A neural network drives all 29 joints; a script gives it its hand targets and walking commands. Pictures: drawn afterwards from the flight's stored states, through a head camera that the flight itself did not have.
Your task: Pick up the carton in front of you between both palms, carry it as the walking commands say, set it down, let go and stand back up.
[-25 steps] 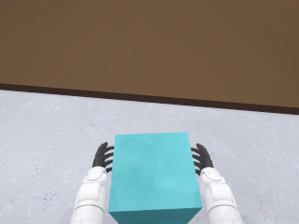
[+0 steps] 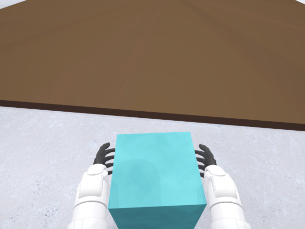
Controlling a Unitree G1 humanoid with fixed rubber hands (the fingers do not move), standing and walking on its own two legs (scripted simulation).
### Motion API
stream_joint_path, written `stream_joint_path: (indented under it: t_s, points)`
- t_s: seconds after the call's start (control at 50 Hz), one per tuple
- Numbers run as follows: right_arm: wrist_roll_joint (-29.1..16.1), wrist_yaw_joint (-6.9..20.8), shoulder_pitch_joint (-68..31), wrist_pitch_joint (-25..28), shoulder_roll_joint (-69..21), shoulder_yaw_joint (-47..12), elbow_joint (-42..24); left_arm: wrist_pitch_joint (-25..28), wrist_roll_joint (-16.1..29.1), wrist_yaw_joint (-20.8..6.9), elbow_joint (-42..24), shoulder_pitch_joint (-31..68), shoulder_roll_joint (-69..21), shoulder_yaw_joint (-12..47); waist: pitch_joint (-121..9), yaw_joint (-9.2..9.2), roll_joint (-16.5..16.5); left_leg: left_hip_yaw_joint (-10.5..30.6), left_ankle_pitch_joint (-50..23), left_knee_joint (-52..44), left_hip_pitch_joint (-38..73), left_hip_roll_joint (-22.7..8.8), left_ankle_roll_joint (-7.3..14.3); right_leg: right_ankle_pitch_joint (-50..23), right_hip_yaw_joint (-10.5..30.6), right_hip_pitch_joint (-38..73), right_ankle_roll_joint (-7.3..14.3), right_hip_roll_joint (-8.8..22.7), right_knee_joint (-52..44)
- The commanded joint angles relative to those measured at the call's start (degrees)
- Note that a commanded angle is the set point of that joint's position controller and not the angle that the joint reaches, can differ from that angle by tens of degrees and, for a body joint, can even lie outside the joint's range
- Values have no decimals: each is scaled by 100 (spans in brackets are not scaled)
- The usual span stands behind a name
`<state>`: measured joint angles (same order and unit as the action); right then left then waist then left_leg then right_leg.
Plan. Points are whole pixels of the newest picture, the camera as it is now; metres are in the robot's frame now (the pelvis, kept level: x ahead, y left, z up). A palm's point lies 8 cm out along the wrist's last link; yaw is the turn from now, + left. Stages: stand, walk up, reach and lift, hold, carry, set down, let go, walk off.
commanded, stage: reach and lift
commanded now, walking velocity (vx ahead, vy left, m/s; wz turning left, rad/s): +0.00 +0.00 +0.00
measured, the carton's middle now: (155, 185) +0.29 +0.00 -0.05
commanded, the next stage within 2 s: hold in 0.72 s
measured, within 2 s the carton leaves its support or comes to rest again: neither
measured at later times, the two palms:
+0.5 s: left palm (100, 164) +0.31 +0.15 +0.04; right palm (210, 165) +0.30 -0.15 +0.03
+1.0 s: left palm (98, 162) +0.30 +0.15 +0.06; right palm (212, 164) +0.30 -0.15 +0.06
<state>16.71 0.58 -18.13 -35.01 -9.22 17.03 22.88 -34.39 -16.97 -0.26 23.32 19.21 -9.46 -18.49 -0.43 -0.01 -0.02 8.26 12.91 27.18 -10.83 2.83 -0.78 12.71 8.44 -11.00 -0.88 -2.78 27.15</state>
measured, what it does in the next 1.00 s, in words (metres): stands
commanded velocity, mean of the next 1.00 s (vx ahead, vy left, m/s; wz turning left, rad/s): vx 0.00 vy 0.00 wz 0.00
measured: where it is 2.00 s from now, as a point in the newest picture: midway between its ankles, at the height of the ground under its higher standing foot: outside the picture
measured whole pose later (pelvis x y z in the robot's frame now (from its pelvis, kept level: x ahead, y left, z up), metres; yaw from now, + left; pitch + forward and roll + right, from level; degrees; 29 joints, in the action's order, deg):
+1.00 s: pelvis +0.01 +0.00 +0.01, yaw +0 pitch -7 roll +0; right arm 15.6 0.6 -14.8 -44.0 -8.6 12.6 13.6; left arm -43.0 -15.9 -0.5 14.5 16.1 -9.0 -14.1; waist 0.0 0.1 -0.1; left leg 7.9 11.0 20.4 -2.3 2.2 -0.5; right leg 10.9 7.9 -2.4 -0.6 -2.2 20.4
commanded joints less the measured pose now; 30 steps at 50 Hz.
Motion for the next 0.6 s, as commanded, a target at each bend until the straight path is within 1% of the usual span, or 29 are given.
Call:
stream_joint_path:
  t_s: [0.0,0.12,0.38,0.48,0.58]
  points:
    - [-1327,1419,-3369,181,-5495,-3191,-12,58,1300,-1476,285,3002,-5625,3237,-1423,4,-19,-468,-125,-549,262,193,30,-104,-478,413,44,-217,-501]
    - [-1316,1390,-3178,108,-5420,-3200,-124,-9,1270,-1451,192,2808,-5532,3219,-1428,-8,1,-470,-457,-622,414,219,7,-439,-472,548,15,-233,-585]
    - [-1474,1323,-2507,-89,-5319,-3445,-719,-196,1413,-1401,-416,2169,-5394,3457,-1475,-15,-3,-426,-1377,-742,795,268,-37,-1374,-416,930,-46,-276,-712]
    - [-1522,1303,-2350,-164,-5284,-3517,-906,-269,1470,-1388,-600,2014,-5355,3527,-1437,-11,-2,-409,-1545,-784,872,281,-45,-1551,-398,1020,-55,-286,-754]
    - [-1553,1294,-2303,-230,-5251,-3561,-1037,-332,1512,-1381,-726,1971,-5327,3570,-1376,-7,1,-402,-1551,-814,898,283,-50,-1562,-390,1056,-59,-287,-786]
